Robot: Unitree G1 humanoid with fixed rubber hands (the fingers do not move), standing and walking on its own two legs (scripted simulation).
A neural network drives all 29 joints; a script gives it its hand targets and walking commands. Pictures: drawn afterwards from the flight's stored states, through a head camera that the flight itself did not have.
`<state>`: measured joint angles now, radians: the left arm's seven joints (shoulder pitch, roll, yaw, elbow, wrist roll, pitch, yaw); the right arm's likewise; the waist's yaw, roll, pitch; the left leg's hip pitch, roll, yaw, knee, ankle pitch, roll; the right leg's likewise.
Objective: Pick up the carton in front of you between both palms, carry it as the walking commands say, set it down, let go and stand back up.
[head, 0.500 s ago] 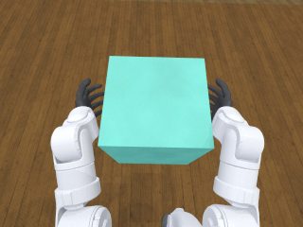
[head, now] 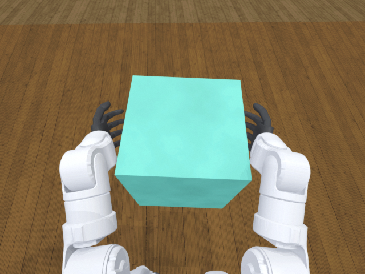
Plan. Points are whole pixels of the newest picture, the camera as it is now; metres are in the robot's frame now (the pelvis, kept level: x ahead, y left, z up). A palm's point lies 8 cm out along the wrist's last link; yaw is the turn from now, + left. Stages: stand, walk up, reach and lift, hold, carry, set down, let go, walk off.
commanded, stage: carry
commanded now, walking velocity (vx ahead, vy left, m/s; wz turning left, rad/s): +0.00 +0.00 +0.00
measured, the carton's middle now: (183, 150) +0.36 -0.02 +0.06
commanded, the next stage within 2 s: none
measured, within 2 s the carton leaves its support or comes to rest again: neither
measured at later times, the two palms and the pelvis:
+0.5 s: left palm (101, 64) +0.52 +0.15 +0.18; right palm (235, 57) +0.54 -0.16 +0.18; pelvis +0.20 -0.02 +0.03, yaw +2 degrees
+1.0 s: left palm (86, 52) +0.59 +0.20 +0.16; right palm (208, 39) +0.63 -0.11 +0.17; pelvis +0.29 +0.01 +0.03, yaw +2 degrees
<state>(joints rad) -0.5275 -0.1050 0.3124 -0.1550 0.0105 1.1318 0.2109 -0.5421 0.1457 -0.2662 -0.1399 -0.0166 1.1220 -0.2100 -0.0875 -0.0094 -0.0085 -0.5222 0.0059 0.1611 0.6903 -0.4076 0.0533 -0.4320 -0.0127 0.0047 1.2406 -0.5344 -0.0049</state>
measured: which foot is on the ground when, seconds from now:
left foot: down 0.00-0.92, up 0.94-1.00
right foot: up 0.00-0.18, down 0.20-1.00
